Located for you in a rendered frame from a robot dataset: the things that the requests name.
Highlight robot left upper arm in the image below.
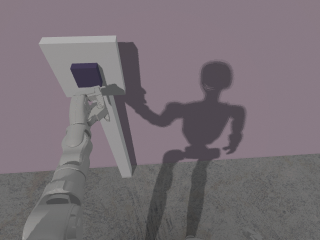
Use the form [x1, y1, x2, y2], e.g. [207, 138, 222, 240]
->
[24, 203, 84, 240]

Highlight panel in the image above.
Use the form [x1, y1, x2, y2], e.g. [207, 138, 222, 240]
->
[39, 35, 132, 178]

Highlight robot left forearm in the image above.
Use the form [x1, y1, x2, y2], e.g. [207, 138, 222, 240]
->
[22, 124, 93, 240]

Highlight robot left hand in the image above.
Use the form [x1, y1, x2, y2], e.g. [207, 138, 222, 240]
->
[69, 85, 110, 129]

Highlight button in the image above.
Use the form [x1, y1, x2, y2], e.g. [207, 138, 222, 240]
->
[70, 63, 103, 88]

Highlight robot right hand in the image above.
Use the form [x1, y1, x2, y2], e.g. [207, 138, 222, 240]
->
[242, 227, 264, 240]

